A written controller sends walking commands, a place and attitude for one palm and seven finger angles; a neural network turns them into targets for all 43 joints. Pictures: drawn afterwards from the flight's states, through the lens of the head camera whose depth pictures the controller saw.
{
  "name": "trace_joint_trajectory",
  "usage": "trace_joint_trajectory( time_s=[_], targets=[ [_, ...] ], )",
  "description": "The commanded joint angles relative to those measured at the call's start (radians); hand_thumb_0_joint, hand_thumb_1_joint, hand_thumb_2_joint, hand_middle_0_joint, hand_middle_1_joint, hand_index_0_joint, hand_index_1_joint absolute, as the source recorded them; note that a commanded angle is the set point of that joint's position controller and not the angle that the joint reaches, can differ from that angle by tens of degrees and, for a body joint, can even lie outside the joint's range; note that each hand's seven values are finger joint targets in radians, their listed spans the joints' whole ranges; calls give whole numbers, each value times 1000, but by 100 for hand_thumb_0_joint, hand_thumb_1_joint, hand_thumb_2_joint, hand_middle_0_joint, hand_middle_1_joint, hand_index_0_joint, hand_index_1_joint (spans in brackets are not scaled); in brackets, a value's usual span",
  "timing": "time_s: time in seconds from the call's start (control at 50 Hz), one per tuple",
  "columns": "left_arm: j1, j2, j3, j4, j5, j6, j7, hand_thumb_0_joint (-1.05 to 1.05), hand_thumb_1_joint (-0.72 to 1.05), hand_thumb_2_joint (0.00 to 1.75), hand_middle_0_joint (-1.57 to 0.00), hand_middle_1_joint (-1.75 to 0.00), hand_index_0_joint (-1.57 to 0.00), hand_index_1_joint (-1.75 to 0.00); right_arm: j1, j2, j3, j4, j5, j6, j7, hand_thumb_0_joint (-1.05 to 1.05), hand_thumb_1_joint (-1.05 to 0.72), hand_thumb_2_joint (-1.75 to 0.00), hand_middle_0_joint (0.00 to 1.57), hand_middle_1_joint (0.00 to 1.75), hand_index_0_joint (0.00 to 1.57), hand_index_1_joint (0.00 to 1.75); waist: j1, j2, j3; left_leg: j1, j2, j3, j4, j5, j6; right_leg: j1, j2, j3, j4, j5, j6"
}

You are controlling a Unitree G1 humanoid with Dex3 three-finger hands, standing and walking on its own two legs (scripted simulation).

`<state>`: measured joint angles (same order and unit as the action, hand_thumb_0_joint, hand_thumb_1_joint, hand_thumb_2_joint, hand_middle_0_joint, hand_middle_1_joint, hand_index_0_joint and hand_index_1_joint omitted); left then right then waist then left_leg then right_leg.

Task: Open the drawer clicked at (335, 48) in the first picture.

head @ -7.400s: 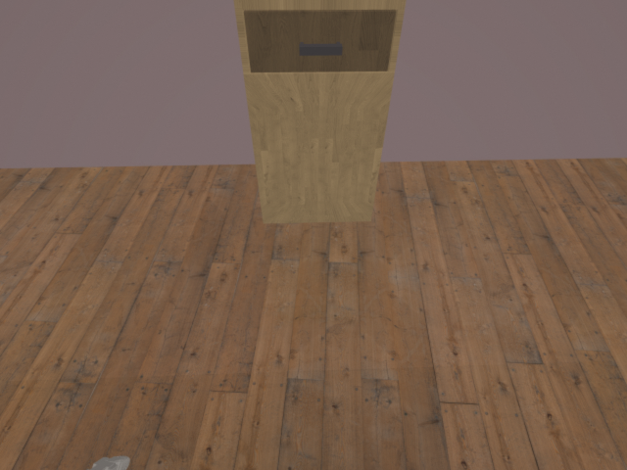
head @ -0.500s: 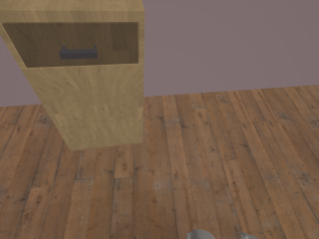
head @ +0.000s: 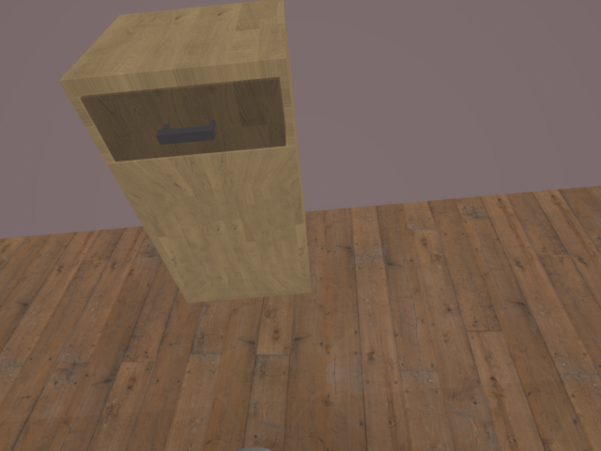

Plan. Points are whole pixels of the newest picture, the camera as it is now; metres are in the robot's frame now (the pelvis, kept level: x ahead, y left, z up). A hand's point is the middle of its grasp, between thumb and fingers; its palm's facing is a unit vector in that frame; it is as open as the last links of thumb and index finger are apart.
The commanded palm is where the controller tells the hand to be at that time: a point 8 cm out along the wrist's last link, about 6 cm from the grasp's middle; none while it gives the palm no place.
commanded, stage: take the last steps up to it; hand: left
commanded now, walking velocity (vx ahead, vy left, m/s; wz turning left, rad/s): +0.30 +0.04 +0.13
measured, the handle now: (188, 130) +0.80 +0.29 +0.02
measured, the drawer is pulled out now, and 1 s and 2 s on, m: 0.00 0.00 0.00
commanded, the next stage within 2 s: come to a stop and stand still in 0.98 s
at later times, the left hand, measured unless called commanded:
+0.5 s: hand out of the picture -0.08 +0.23 -0.18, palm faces +0.16 -0.98 -0.14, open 7.4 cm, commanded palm none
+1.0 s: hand (203, 357) +0.32 +0.21 -0.18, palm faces +0.01 -0.98 -0.19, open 7.4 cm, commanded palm none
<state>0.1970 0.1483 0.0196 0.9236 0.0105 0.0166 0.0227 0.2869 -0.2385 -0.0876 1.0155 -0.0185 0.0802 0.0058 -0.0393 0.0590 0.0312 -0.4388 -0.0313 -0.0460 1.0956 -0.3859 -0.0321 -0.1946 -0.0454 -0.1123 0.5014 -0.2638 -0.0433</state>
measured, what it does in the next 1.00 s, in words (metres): walks ahead: left foot, then right foot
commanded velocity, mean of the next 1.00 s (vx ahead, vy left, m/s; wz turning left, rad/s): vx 0.27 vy -0.02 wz -0.02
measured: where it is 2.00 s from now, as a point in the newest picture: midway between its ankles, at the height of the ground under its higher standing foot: outside the picture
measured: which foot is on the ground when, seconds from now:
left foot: up 0.00-0.36, down 0.38-0.94, up 0.96-1.00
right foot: down 0.00-0.38, up 0.40-0.92, down 0.94-1.00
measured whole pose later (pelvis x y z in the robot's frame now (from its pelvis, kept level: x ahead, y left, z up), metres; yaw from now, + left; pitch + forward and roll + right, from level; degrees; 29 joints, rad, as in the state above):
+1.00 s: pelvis +0.21 +0.04 -0.02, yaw +2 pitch -3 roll +0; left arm 0.10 0.16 0.05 1.00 0.01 -0.06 -0.01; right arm 0.51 -0.10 -0.03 1.20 0.00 -0.02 -0.03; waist -0.06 0.02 0.10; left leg -0.17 0.06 0.06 1.10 -0.49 0.02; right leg -0.38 -0.01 -0.16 0.66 -0.22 -0.10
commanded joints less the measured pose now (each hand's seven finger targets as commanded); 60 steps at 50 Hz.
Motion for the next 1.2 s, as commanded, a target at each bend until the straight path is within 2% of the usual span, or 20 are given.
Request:
trace_joint_trajectory(
  time_s=[0.0, 0.2, 0.28, 0.32, 0.34, 0.36, 0.38, 0.4, 0.48, 0.54, 0.6, 0.76, 0.84, 0.88, 0.9, 0.92, 0.94, 0.98, 1.06, 1.18],
  targets=[
    [48, 168, 49, -37, 4, -39, 12, 0, 90, 90, -20, -30, -20, -30, 16, -48, -10, -38, -13, -21, 8, 0, -90, -90, 20, 30, 20, 30, 39, -237, 60, -88, 61, 3, 76, 100, -24, -36, -227, 209, -335, -146, -29],
    [251, 183, 52, 93, 25, -67, -1, 0, 90, 90, -20, -30, -20, -30, -110, -2, 14, -61, -8, -66, 24, 0, -90, -90, 20, 30, 20, 30, 110, -214, 44, -48, 104, 102, -326, -2, -2, 93, -279, 254, -387, -269, -89],
    [247, 182, 53, 136, 23, -60, -6, 0, 90, 90, -20, -30, -20, -30, -58, 22, 26, -39, -1, -84, 20, 0, -90, -90, 20, 30, 20, 30, 83, -232, 39, 144, 70, 157, -512, -16, 25, -11, -249, 207, -352, -275, -84],
    [215, 167, 51, 147, 12, -52, -8, 0, 90, 90, -20, -30, -20, -30, 47, 15, 29, 5, 1, -98, 8, 0, -90, -90, 20, 30, 20, 30, 26, -173, 23, 375, 55, 191, -679, 92, 26, -157, -196, 130, -262, -322, -42],
    [206, 131, 42, 144, 8, -49, -12, 0, 90, 90, -20, -30, -20, -30, 124, -24, 21, 30, 4, -107, -5, 0, -90, -90, 20, 30, 20, 30, -11, -42, -8, 527, 111, 116, -738, 39, 39, -273, -144, 83, -126, -303, -5],
    [187, 70, 28, 123, 4, -45, -20, 0, 90, 90, -20, -30, -20, -30, 202, -107, 2, 51, -4, -112, -14, 0, -90, -90, 20, 30, 20, 30, -49, 209, 14, 573, 323, -188, -864, -201, 107, -442, -38, -28, 134, -290, 45],
    [130, 62, 24, 82, 13, -45, -19, 0, 90, 90, -20, -30, -20, -30, 253, -163, -8, 51, -3, -107, -20, 0, -90, -90, 20, 30, 20, 30, -64, 255, 60, 513, 448, -343, -981, -333, 161, -513, -13, -27, 338, -282, 47],
    [89, 71, 30, 66, 16, -46, -21, 0, 90, 90, -20, -30, -20, -30, 227, -162, -3, 42, -6, -106, -26, 0, -90, -90, 20, 30, 20, 30, -55, 158, 124, 431, 477, -354, -1013, -335, 193, -544, -52, 34, 445, -243, 37],
    [173, 56, 38, 149, 23, -35, -38, 0, 90, 90, -20, -30, -20, -30, 108, -10, 38, 30, 3, -138, -36, 0, -90, -90, 20, 30, 20, 30, 36, 38, 175, 308, 311, -75, -996, 46, 114, -468, -81, 71, 592, 18, 52],
    [184, 46, 40, 155, 20, -27, -35, 0, 90, 90, -20, -30, -20, -30, 155, -8, 47, 50, 10, -157, -42, 0, -90, -90, 20, 30, 20, 30, 46, 30, 119, 388, 281, 18, -943, 392, 107, -481, -62, 65, 623, 68, 67],
    [129, 49, 46, 130, 14, -20, -35, 0, 90, 90, -20, -30, -20, -30, 189, 3, 52, 70, 10, -163, -48, 0, -90, -90, 20, 30, 20, 30, 53, 30, 131, 407, 297, 32, -931, 520, 129, -530, -67, 71, 619, 97, 69],
    [-140, 29, 30, 31, 6, -34, -45, 0, 90, 90, -20, -30, -20, -30, 316, 10, 50, 137, -11, -161, -58, 0, -90, -90, 20, 30, 20, 30, -16, 58, 170, 524, 309, 65, -860, 774, 174, -528, -42, -1, 305, 71, 29],
    [-5, 53, 35, 66, 6, -50, -35, 0, 90, 90, -20, -30, -20, -30, 286, -33, 39, 143, -5, -151, -58, 0, -90, -90, 20, 30, 20, 30, 53, 56, 61, 486, 307, 116, -647, 1104, 148, -189, 50, -59, 137, 39, -21],
    [232, 124, 58, 139, 14, -70, -28, 0, 90, 90, -20, -30, -20, -30, 251, -34, 34, 127, 9, -150, -47, 0, -90, -90, 20, 30, 20, 30, 162, -11, -86, 289, 246, 149, -340, 896, 94, 209, 12, 1, 33, 207, -53],
    [337, 217, 84, 162, 19, -82, -15, 0, 90, 90, -20, -30, -20, -30, 286, 21, 38, 110, 24, -152, -38, 0, -90, -90, 20, 30, 20, 30, 187, -202, -207, 49, 106, 199, -15, 329, 49, 441, -262, 342, 0, 412, -164],
    [348, 261, 86, 168, -3, -80, -14, 0, 90, 90, -20, -30, -20, -30, 282, 39, 38, 92, 29, -147, -42, 0, -90, -90, 20, 30, 20, 30, 148, -230, -246, -34, 33, 121, 270, -214, 44, 407, -432, 568, -120, 539, -262],
    [255, 236, 79, 141, -10, -68, -7, 0, 90, 90, -20, -30, -20, -30, 222, 41, 34, 80, 26, -136, -41, 0, -90, -90, 20, 30, 20, 30, 133, -118, -110, -67, 92, 44, 308, -169, 62, 246, -406, 494, -191, 357, -265],
    [79, 156, 55, 105, -8, -68, -2, 0, 90, 90, -20, -30, -20, -30, 179, 75, 30, 81, 8, -113, -28, 0, -90, -90, 20, 30, 20, 30, 57, -85, 40, -40, 157, 29, 253, -15, 55, -62, -321, 374, -282, 56, -173],
    [2, 83, 28, 85, 4, -77, 3, 0, 90, 90, -20, -30, -20, -30, 238, 98, 38, 95, -8, -75, -22, 0, -90, -90, 20, 30, 20, 30, -23, -137, 49, 62, 171, 63, 46, 67, 21, -251, -217, 157, -344, 39, -110],
    [51, 108, 29, 98, 10, -58, 7, 0, 90, 90, -20, -30, -20, -30, 118, 98, 56, 61, 11, -67, -28, 0, -90, -90, 20, 30, 20, 30, 23, -117, -10, 99, 118, 76, -302, 67, -6, -111, -205, 162, -244, 401, -132]
  ],
)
